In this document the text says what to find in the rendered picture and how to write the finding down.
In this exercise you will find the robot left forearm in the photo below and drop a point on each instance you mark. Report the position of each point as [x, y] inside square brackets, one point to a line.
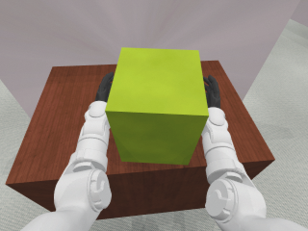
[92, 145]

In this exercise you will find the robot right upper arm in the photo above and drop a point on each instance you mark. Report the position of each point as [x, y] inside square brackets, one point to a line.
[238, 207]

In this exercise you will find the pedestal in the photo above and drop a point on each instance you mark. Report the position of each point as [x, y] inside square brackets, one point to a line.
[137, 188]

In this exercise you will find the robot right forearm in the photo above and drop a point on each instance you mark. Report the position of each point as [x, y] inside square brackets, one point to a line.
[219, 150]

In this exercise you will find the robot left upper arm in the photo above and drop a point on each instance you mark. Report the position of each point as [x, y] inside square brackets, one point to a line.
[79, 198]

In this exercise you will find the carton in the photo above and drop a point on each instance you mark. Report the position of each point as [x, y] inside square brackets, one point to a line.
[157, 106]

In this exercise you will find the robot right hand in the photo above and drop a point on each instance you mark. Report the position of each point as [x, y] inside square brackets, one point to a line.
[213, 93]

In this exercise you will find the robot left hand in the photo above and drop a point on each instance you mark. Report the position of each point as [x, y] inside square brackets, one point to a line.
[104, 88]

